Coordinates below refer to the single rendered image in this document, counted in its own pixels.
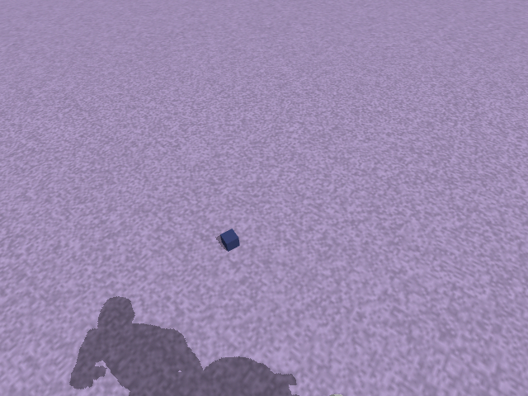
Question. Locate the cube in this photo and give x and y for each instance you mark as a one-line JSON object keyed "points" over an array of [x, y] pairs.
{"points": [[230, 240]]}

